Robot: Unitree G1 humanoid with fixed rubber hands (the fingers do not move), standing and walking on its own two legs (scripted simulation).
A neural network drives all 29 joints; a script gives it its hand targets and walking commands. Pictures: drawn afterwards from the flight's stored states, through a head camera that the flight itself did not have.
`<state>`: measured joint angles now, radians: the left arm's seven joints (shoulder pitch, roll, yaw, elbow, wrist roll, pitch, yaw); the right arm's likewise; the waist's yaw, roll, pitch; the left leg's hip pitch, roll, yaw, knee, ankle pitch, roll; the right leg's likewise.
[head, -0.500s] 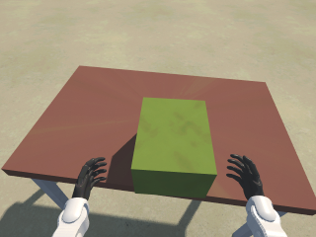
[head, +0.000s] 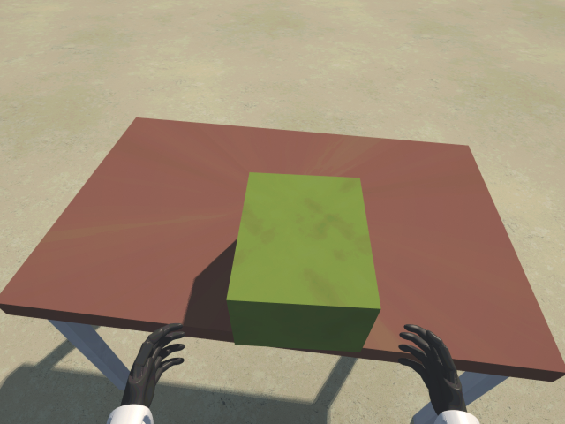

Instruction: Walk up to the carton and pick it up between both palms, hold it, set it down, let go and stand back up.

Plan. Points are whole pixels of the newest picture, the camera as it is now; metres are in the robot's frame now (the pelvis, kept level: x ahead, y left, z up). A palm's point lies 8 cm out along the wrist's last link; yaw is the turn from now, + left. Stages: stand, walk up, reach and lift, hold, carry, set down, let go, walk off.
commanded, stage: set down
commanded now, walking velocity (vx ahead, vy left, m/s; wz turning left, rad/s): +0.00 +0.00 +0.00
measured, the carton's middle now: (301, 256) +0.44 +0.02 -0.06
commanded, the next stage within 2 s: let go in 1.04 s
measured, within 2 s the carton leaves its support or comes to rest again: neither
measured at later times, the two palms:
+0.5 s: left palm (150, 394) +0.18 +0.22 -0.07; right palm (455, 409) +0.19 -0.21 -0.06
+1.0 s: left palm (157, 404) +0.17 +0.21 -0.07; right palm out of the picture +0.17 -0.23 -0.07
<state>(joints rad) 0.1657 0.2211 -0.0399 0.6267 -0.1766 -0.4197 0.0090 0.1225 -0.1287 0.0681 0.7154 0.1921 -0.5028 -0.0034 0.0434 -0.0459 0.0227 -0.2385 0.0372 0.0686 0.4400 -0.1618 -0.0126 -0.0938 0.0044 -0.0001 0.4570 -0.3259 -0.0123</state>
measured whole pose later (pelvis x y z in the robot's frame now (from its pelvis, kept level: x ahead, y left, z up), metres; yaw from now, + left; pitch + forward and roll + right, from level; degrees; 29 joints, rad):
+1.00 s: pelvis +0.01 -0.01 +0.00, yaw +0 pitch -5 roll +1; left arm 0.20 0.20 0.01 0.53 0.01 0.10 -0.02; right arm 0.17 -0.17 0.01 0.72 0.00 -0.19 -0.02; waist 0.01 -0.04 0.06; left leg -0.13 0.04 0.07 0.36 -0.15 -0.03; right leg 0.02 0.01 0.00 0.36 -0.30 -0.02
